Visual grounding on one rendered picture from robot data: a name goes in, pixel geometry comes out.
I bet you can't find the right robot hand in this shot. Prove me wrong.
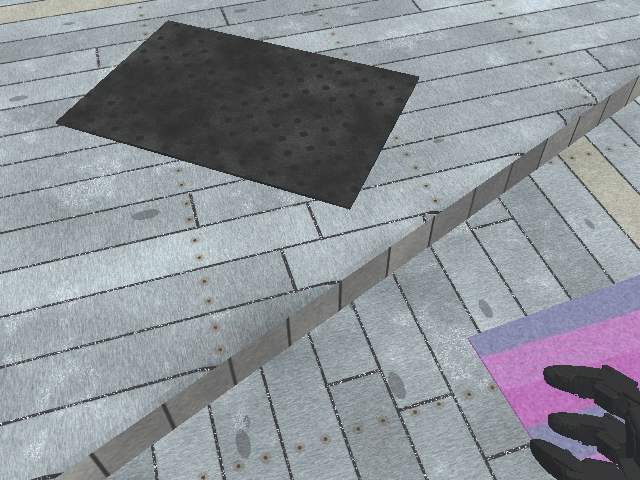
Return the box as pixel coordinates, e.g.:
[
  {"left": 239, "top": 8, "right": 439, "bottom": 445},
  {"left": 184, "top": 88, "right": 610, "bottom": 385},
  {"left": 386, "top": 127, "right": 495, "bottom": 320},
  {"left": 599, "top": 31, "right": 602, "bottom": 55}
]
[{"left": 530, "top": 365, "right": 640, "bottom": 480}]

